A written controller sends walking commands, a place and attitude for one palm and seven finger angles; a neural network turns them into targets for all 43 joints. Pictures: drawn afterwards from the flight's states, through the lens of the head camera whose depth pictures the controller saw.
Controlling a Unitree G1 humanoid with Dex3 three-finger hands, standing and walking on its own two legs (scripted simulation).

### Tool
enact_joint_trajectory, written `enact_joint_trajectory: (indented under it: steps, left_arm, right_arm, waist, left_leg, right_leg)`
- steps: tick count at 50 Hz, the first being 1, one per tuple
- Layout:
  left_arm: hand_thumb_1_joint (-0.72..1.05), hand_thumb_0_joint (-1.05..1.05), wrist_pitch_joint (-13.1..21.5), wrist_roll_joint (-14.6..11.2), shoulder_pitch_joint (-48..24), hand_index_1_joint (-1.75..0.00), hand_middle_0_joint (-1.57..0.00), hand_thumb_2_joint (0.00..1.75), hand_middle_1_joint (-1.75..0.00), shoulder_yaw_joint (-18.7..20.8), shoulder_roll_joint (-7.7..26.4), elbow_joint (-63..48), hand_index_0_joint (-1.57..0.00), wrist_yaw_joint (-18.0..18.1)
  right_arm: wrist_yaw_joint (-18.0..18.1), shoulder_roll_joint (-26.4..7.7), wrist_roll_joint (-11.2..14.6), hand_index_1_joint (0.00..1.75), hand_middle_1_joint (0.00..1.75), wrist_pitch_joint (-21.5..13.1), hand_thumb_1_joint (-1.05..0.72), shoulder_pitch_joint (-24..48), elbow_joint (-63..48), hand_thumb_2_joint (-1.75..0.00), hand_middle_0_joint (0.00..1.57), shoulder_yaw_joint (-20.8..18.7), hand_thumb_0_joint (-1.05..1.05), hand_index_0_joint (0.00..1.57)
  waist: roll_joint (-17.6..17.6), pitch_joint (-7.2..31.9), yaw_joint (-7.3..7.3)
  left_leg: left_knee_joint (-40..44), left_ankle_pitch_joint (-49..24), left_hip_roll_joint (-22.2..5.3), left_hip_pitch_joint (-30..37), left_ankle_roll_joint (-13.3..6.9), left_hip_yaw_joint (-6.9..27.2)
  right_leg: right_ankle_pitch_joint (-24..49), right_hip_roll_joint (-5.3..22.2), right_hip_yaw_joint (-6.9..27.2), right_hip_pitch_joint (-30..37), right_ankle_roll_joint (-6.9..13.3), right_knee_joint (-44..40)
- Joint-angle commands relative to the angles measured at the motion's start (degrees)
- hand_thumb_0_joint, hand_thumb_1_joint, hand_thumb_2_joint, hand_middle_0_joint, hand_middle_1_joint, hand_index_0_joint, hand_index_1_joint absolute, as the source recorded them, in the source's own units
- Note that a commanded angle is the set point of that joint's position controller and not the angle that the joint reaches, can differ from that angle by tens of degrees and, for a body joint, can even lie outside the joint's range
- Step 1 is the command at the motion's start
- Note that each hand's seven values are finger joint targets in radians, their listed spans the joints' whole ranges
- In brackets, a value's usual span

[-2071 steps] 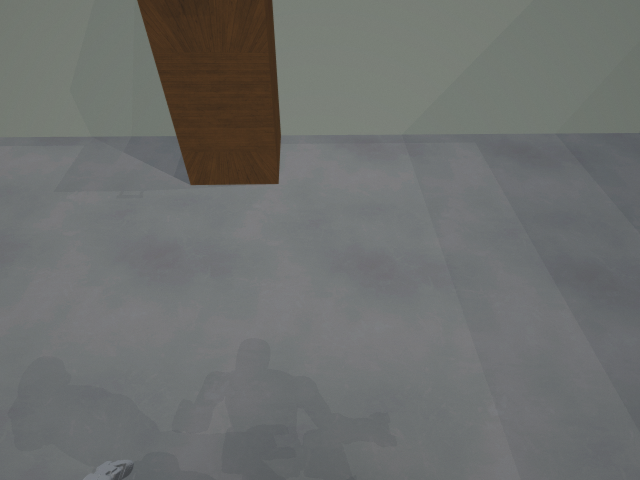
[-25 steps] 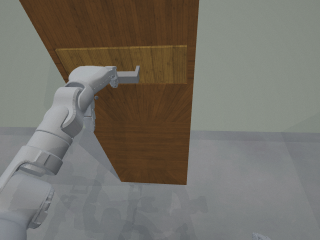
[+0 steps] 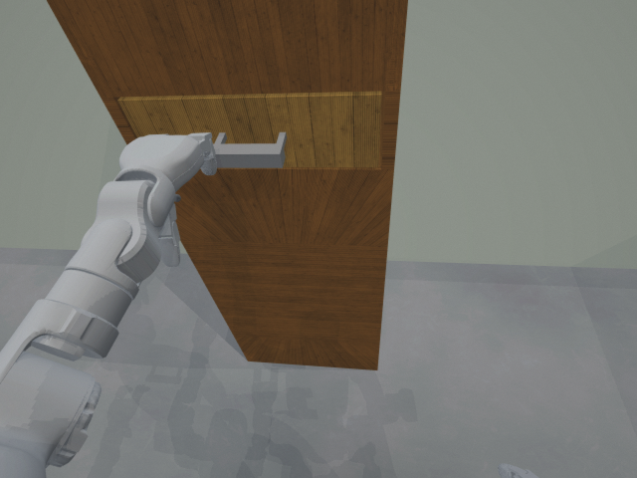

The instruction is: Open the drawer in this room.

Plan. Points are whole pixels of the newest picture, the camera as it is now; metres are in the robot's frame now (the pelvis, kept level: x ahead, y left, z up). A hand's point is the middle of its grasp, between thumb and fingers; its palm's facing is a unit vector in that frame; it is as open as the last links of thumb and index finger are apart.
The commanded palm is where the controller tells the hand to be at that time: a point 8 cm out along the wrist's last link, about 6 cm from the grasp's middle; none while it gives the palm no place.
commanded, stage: lower the fingers behind the handle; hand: left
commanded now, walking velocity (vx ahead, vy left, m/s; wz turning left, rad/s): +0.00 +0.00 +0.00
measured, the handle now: (248, 147) +0.54 +0.15 +0.13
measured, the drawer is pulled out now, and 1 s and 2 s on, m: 0.00 0.00 0.00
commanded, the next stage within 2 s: lift the fingers back up to retry in 1.64 s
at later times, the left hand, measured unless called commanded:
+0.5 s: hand (184, 187) +0.43 +0.21 +0.15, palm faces -0.09 +0.05 -0.99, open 14.1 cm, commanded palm +0.41 +0.18 +0.22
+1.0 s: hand (238, 185) +0.44 +0.14 +0.14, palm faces +0.10 -0.01 -1.00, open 13.8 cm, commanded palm +0.41 +0.17 +0.19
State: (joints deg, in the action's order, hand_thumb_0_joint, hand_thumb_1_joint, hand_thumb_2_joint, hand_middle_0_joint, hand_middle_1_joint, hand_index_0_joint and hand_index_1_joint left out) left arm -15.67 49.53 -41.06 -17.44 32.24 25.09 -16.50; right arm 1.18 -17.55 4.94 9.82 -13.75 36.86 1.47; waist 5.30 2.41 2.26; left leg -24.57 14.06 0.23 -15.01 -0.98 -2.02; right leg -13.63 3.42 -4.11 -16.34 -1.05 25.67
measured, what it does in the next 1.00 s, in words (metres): stands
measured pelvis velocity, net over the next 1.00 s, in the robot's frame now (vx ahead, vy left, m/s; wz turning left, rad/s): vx -0.02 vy -0.01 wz -0.04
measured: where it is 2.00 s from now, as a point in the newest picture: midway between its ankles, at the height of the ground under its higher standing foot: outside the picture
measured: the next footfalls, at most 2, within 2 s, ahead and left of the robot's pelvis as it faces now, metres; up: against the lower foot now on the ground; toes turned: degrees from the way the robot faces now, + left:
none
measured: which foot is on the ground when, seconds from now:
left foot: down 0.00-1.00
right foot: down 0.00-1.00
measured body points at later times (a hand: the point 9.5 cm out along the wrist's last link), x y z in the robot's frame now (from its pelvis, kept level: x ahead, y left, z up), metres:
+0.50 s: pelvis -0.01 -0.02 +0.00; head +0.02 -0.06 +0.45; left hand +0.43 +0.21 +0.20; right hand +0.11 -0.26 -0.14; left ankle -0.02 +0.11 -0.74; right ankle -0.01 -0.13 -0.74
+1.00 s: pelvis -0.02 -0.01 +0.00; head +0.00 -0.04 +0.44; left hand +0.43 +0.14 +0.20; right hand +0.11 -0.24 -0.14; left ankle -0.02 +0.11 -0.74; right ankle -0.01 -0.13 -0.74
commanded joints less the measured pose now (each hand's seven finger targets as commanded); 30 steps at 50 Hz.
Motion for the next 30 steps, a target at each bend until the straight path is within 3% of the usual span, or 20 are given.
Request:
enact_joint_trajectory:
  steps: [1,3,4,5,6,8,9,10,13,16,19,20,21,23,24,25,26,27,29,30]
  left_arm:
    - [-0.50,0.00,17.23,-5.34,-41.19,-1.20,-0.30,0.30,-1.20,2.64,1.19,-35.48,-0.30,3.57]
    - [-0.50,0.00,20.97,-4.18,-38.99,-1.20,-0.30,0.30,-1.20,14.28,11.60,-34.83,-0.30,10.11]
    - [-0.50,0.00,21.78,-3.61,-39.87,-1.20,-0.30,0.30,-1.20,22.05,19.29,-35.00,-0.30,14.60]
    - [-0.50,0.00,20.67,-2.88,-38.41,-1.20,-0.30,0.30,-1.20,20.25,15.73,-30.93,-0.30,17.31]
    - [-0.50,0.00,19.45,-2.82,-36.99,-1.20,-0.30,0.30,-1.20,22.06,16.81,-26.89,-0.30,19.06]
    - [-0.50,0.00,17.82,-3.75,-35.37,-1.20,-0.30,0.30,-1.20,20.02,14.58,-17.68,-0.30,20.41]
    - [-0.50,0.00,17.28,-4.15,-31.89,-1.20,-0.30,0.30,-1.20,19.07,13.44,-11.31,-0.30,20.46]
    - [-0.50,0.00,16.38,-4.03,-29.22,-1.20,-0.30,0.30,-1.20,17.68,12.19,-5.08,-0.30,20.27]
    - [-0.50,0.00,12.13,-2.01,-22.91,-1.20,-0.30,0.30,-1.20,16.38,10.87,9.91,-0.30,19.28]
    - [-0.50,0.00,6.74,2.46,-19.05,-1.20,-0.30,0.30,-1.20,15.50,10.53,14.88,-0.30,18.09]
    - [-0.50,0.00,-0.99,7.46,-17.88,-1.20,-0.30,0.30,-1.20,7.50,4.01,13.78,-0.30,14.35]
    - [-0.50,0.00,-2.73,7.80,-20.94,-1.20,-0.30,0.30,-1.20,3.09,0.62,9.74,-0.30,12.09]
    - [-0.50,0.00,-2.39,6.25,-23.20,-1.20,-0.30,0.30,-1.20,2.42,-0.44,3.98,-0.30,9.71]
    - [-0.50,0.00,2.56,3.03,-30.08,-1.20,-0.30,0.30,-1.20,2.40,0.17,-6.08,-0.30,5.37]
    - [-0.50,0.00,6.65,0.57,-35.01,-1.20,-0.30,0.30,-1.20,2.13,0.77,-13.56,-0.30,3.64]
    - [-0.50,0.00,10.51,-0.44,-36.23,-1.20,-0.30,0.30,-1.20,5.36,4.16,-16.80,-0.30,3.65]
    - [-0.50,0.00,13.67,-0.66,-36.76,-1.20,-0.30,0.30,-1.20,6.55,5.37,-17.80,-0.30,4.66]
    - [-0.50,0.00,14.50,0.49,-34.15,-1.20,-0.30,0.30,-1.20,5.26,3.95,-12.80,-0.30,5.34]
    - [-0.50,0.00,15.87,0.61,-32.73,-1.20,-0.30,0.30,-1.20,0.63,-2.16,-8.50,-0.30,5.52]
    - [-0.50,0.00,16.52,0.57,-32.75,-1.20,-0.30,0.30,-1.20,2.65,-1.07,-5.32,-0.30,6.70]
  right_arm:
    - [3.19,-4.37,-1.62,0.30,0.30,-8.91,-0.90,6.61,-8.05,-0.90,0.20,-2.98,0.00,0.20]
    - [3.75,-3.80,-2.70,0.30,0.30,-10.58,-0.90,4.39,-6.06,-0.90,0.20,-2.88,0.00,0.20]
    - [3.66,-4.49,-3.35,0.30,0.30,-10.91,-0.90,4.06,-4.74,-0.90,0.20,-2.67,0.00,0.20]
    - [3.10,-2.67,-3.24,0.30,0.30,-11.19,-0.90,4.91,-4.29,-0.90,0.20,-1.62,0.00,0.20]
    - [2.74,-1.79,-2.82,0.30,0.30,-10.91,-0.90,5.10,-3.55,-0.90,0.20,-1.09,0.00,0.20]
    - [2.19,-1.42,-2.14,0.30,0.30,-8.48,-0.90,7.53,-2.93,-0.90,0.20,-0.06,0.00,0.20]
    - [2.17,-1.18,-1.77,0.30,0.30,-6.90,-0.90,8.51,-2.72,-0.90,0.20,0.20,0.00,0.20]
    - [2.17,-1.49,-1.51,0.30,0.30,-5.39,-0.90,9.36,-2.66,-0.90,0.20,0.78,0.00,0.20]
    - [2.18,-3.00,-1.77,0.30,0.30,-2.06,-0.90,9.78,-3.45,-0.90,0.20,0.76,0.00,0.20]
    - [1.38,-4.34,-1.47,0.30,0.30,-0.80,-0.90,11.09,-5.74,-0.90,0.20,-0.11,0.00,0.20]
    - [0.04,-5.76,-0.14,0.30,0.30,0.19,-0.90,12.57,-7.89,-0.90,0.20,-0.71,0.00,0.20]
    - [-0.08,-5.95,0.10,0.30,0.30,0.01,-0.90,12.29,-8.50,-0.90,0.20,-1.18,0.00,0.20]
    - [0.15,-6.15,0.21,0.30,0.30,-0.52,-0.90,11.28,-9.45,-0.90,0.20,-1.99,0.00,0.20]
    - [1.49,-6.37,-0.24,0.30,0.30,-2.38,-0.90,10.05,-10.44,-0.90,0.20,-2.78,0.00,0.20]
    - [2.54,-6.12,-0.56,0.30,0.30,-3.83,-0.90,10.09,-10.85,-0.90,0.20,-2.62,0.00,0.20]
    - [3.39,-5.56,-0.85,0.30,0.30,-5.11,-0.90,9.03,-10.00,-0.90,0.20,-2.87,0.00,0.20]
    - [4.09,-5.05,-1.32,0.30,0.30,-6.07,-0.90,7.21,-8.73,-0.90,0.20,-3.11,0.00,0.20]
    - [4.41,-4.75,-1.60,0.30,0.30,-6.38,-0.90,5.73,-6.98,-0.90,0.20,-3.21,0.00,0.20]
    - [3.83,-4.59,-1.15,0.30,0.30,-6.68,-0.90,2.93,-4.89,-0.90,0.20,-3.48,0.00,0.20]
    - [3.49,-4.67,-0.97,0.30,0.30,-6.63,-0.90,2.49,-3.97,-0.90,0.20,-3.47,0.00,0.20]
  waist:
    - [0.60,22.30,-7.35]
    - [4.62,27.34,-3.26]
    - [5.61,28.41,-1.15]
    - [4.42,28.53,-0.30]
    - [1.53,28.50,0.21]
    - [-3.66,23.44,0.05]
    - [-8.20,20.25,0.04]
    - [-10.39,16.40,-0.24]
    - [-13.48,11.95,-0.01]
    - [-11.57,14.68,1.31]
    - [-10.16,16.98,-0.56]
    - [-10.73,16.16,-2.61]
    - [-12.50,16.59,-4.12]
    - [-13.60,20.54,-6.23]
    - [-13.03,21.54,-7.38]
    - [-9.24,23.69,-6.52]
    - [-5.94,24.56,-6.26]
    - [-3.74,23.27,-6.42]
    - [-2.54,17.04,-7.35]
    - [-4.22,13.02,-7.09]
  left_leg:
    - [-1.73,-21.18,1.44,19.24,-2.32,3.97]
    - [-2.46,-29.80,0.98,20.45,0.24,3.80]
    - [-2.78,-32.25,1.25,18.37,1.77,3.53]
    - [-2.54,-34.69,1.33,16.08,2.35,3.07]
    - [-2.20,-35.05,0.96,13.70,2.31,2.13]
    - [-1.35,-29.65,0.80,8.08,1.64,-0.32]
    - [-0.46,-25.73,0.75,5.49,1.17,-1.56]
    - [0.55,-21.13,0.70,2.25,1.14,-2.40]
    - [1.84,-13.99,-0.07,-2.32,1.38,-3.18]
    - [2.62,-12.12,-0.57,-3.24,1.27,-3.53]
    - [3.25,-11.45,-0.43,-2.09,0.25,-3.52]
    - [2.79,-10.94,-0.56,-0.84,-0.55,-3.10]
    - [1.91,-10.77,-0.20,0.98,-1.38,-2.30]
    - [0.19,-11.37,1.52,4.30,-3.04,-0.79]
    - [-0.46,-11.44,2.13,5.53,-3.56,-0.12]
    - [-0.77,-11.74,2.52,7.12,-3.64,0.43]
    - [-1.19,-13.07,2.75,9.31,-3.56,0.72]
    - [-1.81,-13.69,2.63,9.88,-3.15,0.73]
    - [-2.42,-13.41,2.05,9.18,-1.98,1.54]
    - [-1.90,-11.74,1.51,7.13,-1.47,1.76]
  right_leg:
    - [12.82,-4.23,1.33,0.15,2.75,-0.48]
    - [15.87,-4.78,0.77,1.95,3.58,0.15]
    - [18.03,-4.88,0.52,4.55,3.93,0.54]
    - [20.26,-4.80,-0.08,6.66,3.87,1.62]
    - [22.68,-4.51,-0.07,9.98,3.81,2.17]
    - [25.53,-3.89,0.43,13.22,3.68,2.28]
    - [25.19,-3.52,0.99,14.54,3.31,1.18]
    - [22.83,-3.24,1.38,13.71,2.79,0.48]
    - [16.60,-2.78,2.26,11.11,1.74,-1.16]
    - [14.75,-2.21,2.74,12.00,1.78,-1.03]
    - [13.38,-2.14,3.13,11.92,1.86,-2.68]
    - [13.26,-2.29,3.06,9.54,1.74,-3.14]
    - [13.81,-2.65,2.90,8.42,1.58,-3.13]
    - [16.08,-2.84,3.61,9.01,1.33,-1.87]
    - [17.00,-2.50,4.07,9.70,1.17,-1.73]
    - [16.85,-2.46,4.42,10.36,1.45,-1.07]
    - [17.30,-2.63,4.20,9.74,1.85,-0.69]
    - [16.49,-2.90,3.91,7.39,2.18,-0.19]
    - [12.81,-3.20,3.32,1.10,2.74,-1.39]
    - [10.38,-3.62,2.47,-1.30,2.71,-1.76]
